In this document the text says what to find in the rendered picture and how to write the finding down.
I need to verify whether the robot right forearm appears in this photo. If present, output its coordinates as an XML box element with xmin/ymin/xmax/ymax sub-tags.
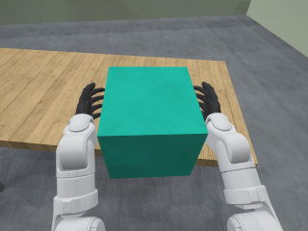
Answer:
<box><xmin>205</xmin><ymin>113</ymin><xmax>283</xmax><ymax>231</ymax></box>

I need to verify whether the right robot upper arm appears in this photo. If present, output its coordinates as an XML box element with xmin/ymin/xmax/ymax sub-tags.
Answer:
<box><xmin>227</xmin><ymin>210</ymin><xmax>282</xmax><ymax>231</ymax></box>

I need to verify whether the robot left hand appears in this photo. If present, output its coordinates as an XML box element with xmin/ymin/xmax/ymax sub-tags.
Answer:
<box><xmin>75</xmin><ymin>82</ymin><xmax>105</xmax><ymax>120</ymax></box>

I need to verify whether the left robot upper arm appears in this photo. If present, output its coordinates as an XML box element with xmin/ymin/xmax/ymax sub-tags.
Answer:
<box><xmin>55</xmin><ymin>217</ymin><xmax>105</xmax><ymax>231</ymax></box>

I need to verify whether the table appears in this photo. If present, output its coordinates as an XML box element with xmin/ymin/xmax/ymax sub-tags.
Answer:
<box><xmin>0</xmin><ymin>47</ymin><xmax>258</xmax><ymax>193</ymax></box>

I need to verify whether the robot left forearm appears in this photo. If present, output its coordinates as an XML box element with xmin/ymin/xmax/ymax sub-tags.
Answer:
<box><xmin>51</xmin><ymin>114</ymin><xmax>98</xmax><ymax>231</ymax></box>

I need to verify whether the carton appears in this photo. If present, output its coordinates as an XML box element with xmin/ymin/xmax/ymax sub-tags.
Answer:
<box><xmin>96</xmin><ymin>66</ymin><xmax>209</xmax><ymax>179</ymax></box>

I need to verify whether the robot right hand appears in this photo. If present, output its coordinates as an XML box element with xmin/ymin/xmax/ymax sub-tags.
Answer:
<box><xmin>193</xmin><ymin>81</ymin><xmax>221</xmax><ymax>122</ymax></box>

